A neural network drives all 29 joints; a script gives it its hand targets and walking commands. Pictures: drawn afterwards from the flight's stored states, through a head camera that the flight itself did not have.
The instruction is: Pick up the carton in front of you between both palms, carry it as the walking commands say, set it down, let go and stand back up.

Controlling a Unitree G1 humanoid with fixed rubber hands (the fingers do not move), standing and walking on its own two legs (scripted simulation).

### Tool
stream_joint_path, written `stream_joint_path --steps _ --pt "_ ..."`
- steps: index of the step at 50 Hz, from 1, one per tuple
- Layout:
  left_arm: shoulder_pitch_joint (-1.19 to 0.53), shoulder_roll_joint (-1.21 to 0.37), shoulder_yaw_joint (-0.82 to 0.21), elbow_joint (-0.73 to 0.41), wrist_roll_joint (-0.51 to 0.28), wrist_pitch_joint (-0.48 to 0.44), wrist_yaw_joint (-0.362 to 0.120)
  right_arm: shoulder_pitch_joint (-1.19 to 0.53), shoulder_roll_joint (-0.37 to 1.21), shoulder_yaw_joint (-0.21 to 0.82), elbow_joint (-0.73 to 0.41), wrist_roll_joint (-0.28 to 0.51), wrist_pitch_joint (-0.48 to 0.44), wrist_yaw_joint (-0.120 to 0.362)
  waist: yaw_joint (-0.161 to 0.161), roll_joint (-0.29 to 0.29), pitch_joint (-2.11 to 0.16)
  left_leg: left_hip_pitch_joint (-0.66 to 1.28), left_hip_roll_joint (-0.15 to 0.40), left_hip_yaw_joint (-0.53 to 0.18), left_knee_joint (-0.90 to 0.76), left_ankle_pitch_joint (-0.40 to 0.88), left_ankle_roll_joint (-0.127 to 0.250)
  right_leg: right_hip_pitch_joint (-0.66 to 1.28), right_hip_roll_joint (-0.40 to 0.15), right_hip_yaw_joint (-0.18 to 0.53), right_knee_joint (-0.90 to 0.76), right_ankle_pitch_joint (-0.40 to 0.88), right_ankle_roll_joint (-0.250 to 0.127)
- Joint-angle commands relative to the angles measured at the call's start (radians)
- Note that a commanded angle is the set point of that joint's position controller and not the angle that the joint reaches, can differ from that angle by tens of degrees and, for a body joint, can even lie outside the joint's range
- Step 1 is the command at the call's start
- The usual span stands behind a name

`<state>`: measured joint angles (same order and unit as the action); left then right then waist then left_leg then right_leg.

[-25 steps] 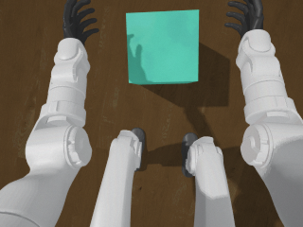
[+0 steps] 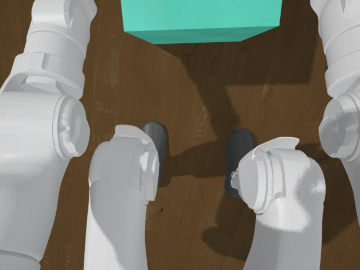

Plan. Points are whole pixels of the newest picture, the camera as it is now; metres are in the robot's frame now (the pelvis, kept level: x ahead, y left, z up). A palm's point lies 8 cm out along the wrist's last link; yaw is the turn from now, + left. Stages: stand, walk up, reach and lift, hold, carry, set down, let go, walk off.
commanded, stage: reach and lift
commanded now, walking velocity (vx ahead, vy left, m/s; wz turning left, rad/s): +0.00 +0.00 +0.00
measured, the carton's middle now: out of the picture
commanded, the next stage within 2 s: none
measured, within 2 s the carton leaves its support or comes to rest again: leaves its support in 0.88 s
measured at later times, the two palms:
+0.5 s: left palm out of the picture +0.55 +0.18 -0.18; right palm out of the picture +0.58 -0.13 -0.18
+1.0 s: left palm out of the picture +0.55 +0.17 -0.13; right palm out of the picture +0.57 -0.13 -0.14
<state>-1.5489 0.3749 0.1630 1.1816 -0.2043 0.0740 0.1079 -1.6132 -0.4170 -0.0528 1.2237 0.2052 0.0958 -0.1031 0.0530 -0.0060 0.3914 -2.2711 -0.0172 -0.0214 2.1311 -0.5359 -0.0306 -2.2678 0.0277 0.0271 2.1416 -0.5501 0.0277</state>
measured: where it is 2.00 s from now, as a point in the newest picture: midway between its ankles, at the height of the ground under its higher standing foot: (193, 170)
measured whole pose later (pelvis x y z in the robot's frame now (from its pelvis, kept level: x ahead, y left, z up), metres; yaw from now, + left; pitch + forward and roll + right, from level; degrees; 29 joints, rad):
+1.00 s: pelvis +0.01 +0.00 -0.01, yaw +0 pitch +38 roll +1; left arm -1.33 0.20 0.27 0.81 -0.10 0.29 0.15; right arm -1.37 -0.24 -0.18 0.86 0.07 0.28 -0.16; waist 0.05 0.00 0.24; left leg -2.27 -0.05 -0.04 2.18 -0.58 -0.05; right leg -2.27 0.05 0.04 2.20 -0.60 0.04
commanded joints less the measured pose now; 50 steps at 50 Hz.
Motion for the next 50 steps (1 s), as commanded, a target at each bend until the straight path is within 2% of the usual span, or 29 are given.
stream_joint_path --steps 1,3,4,9,17,24,26,27,28,30,32,34,36,40,44,47,48,50 --pt "-0.3 0.157 -0.015 -0.116 -0.022 -0.039 0.011 -0.317 -0.147 0.016 -0.111 0.027 -0.042 -0.004 0.031 -0.022 -1.325 0.652 0.004 0.055 -0.114 0.322 -0.014 0.657 -0.003 -0.04 -0.093 0.286 0.001" --pt "-0.296 0.143 -0.03 -0.135 -0.046 -0.044 0.016 -0.326 -0.147 0.043 -0.129 0.034 -0.05 -0.006 0.033 -0.056 -1.355 0.647 -0.002 0.055 -0.101 0.372 -0.014 0.698 -0.001 -0.048 -0.064 0.341 0.004" --pt "-0.286 0.138 -0.037 -0.138 -0.056 -0.047 0.019 -0.325 -0.144 0.046 -0.151 0.033 -0.053 -0.007 0.023 -0.061 -1.357 0.676 -0.004 0.05 -0.094 0.39 -0.01 0.667 0.003 -0.055 -0.058 0.349 0.006" --pt "-0.198 0.103 -0.044 -0.154 -0.061 -0.053 0.038 -0.26 -0.127 0.064 -0.177 0.048 -0.059 0.0 0.03 -0.052 -1.415 0.753 -0.021 0.055 -0.072 0.495 -0.011 0.658 0.012 -0.066 -0.044 0.415 0.005" --pt "-0.165 0.06 -0.013 -0.095 -0.017 -0.048 0.02 -0.19 -0.073 0.023 -0.078 0.008 -0.048 0.009 0.017 -0.039 -1.173 0.56 -0.018 0.063 -0.102 0.311 -0.015 0.549 0.011 -0.04 -0.09 0.277 0.002" --pt "-0.277 -0.032 -0.058 -0.119 -0.032 -0.044 0.007 -0.299 0.021 0.068 -0.095 0.018 -0.049 0.011 0.017 -0.04 -1.187 0.57 -0.031 0.069 -0.114 0.266 -0.012 0.607 0.024 -0.032 -0.109 0.252 -0.007" --pt "-0.288 -0.053 -0.038 -0.113 -0.008 -0.04 0.006 -0.317 0.054 0.059 -0.098 -0.005 -0.044 0.01 0.021 -0.045 -1.178 0.583 -0.037 0.074 -0.115 0.257 -0.012 0.625 0.031 -0.037 -0.111 0.243 -0.007" --pt "-0.308 -0.105 -0.046 -0.117 -0.002 -0.036 -0.003 -0.33 0.097 0.057 -0.104 -0.021 -0.041 0.014 0.013 -0.046 -1.173 0.586 -0.043 0.076 -0.114 0.255 -0.013 0.641 0.035 -0.04 -0.113 0.241 -0.008" --pt "-0.361 -0.261 -0.081 -0.128 0.0 -0.028 -0.034 -0.379 0.247 0.085 -0.117 -0.028 -0.034 0.04 0.006 -0.043 -1.165 0.591 -0.052 0.077 -0.112 0.252 -0.009 0.646 0.044 -0.044 -0.113 0.237 -0.009" --pt "-0.485 -0.587 -0.136 -0.157 0.026 -0.003 -0.114 -0.466 0.587 0.129 -0.12 -0.051 -0.012 0.119 0.003 -0.042 -1.118 0.57 -0.069 0.077 -0.105 0.237 -0.007 0.611 0.068 -0.052 -0.102 0.225 -0.013" --pt "-0.525 -0.811 -0.144 -0.186 0.062 0.037 -0.199 -0.457 0.826 0.104 -0.135 -0.092 0.022 0.204 -0.002 -0.042 -1.052 0.533 -0.085 0.086 -0.087 0.21 -0.005 0.576 0.083 -0.064 -0.088 0.204 -0.023" --pt "-0.516 -0.917 -0.138 -0.222 0.084 0.067 -0.252 -0.42 0.944 0.077 -0.16 -0.123 0.051 0.259 -0.004 -0.049 -1.019 0.511 -0.091 0.098 -0.08 0.199 0.007 0.538 0.09 -0.077 -0.088 0.188 -0.03" --pt "-0.518 -0.97 -0.143 -0.261 0.082 0.089 -0.285 -0.401 1.0 0.071 -0.189 -0.131 0.07 0.287 0.003 -0.056 -1.031 0.487 -0.092 0.105 -0.071 0.214 0.014 0.528 0.092 -0.083 -0.08 0.197 -0.036" --pt "-0.539 -1.061 -0.21 -0.355 0.024 0.118 -0.31 -0.441 1.078 0.133 -0.3 -0.087 0.094 0.3 -0.001 -0.053 -1.197 0.577 -0.092 0.103 -0.065 0.292 0.021 0.56 0.093 -0.096 -0.065 0.252 -0.038" --pt "-0.56 -1.165 -0.294 -0.51 -0.045 0.134 -0.293 -0.506 1.175 0.24 -0.491 -0.013 0.102 0.282 -0.001 -0.064 -1.622 0.757 -0.104 0.113 -0.059 0.492 0.013 0.759 0.098 -0.104 -0.053 0.459 -0.03" --pt "-0.536 -1.241 -0.327 -0.614 -0.043 0.176 -0.287 -0.52 1.252 0.291 -0.648 -0.002 0.136 0.276 0.007 -0.062 -1.943 0.873 -0.118 0.113 -0.08 0.629 0.006 0.875 0.111 -0.11 -0.07 0.595 -0.023" --pt "-0.516 -1.273 -0.34 -0.648 -0.027 0.187 -0.276 -0.498 1.3 0.301 -0.665 -0.009 0.149 0.267 0.02 -0.064 -2.006 0.874 -0.124 0.122 -0.097 0.632 0.003 0.882 0.121 -0.114 -0.085 0.6 -0.017" --pt "-0.482 -1.284 -0.348 -0.684 -0.001 0.212 -0.268 -0.42 1.336 0.292 -0.662 -0.04 0.177 0.262 0.013 -0.06 -2.001 0.848 -0.131 0.126 -0.134 0.601 -0.001 0.867 0.132 -0.12 -0.123 0.578 -0.009"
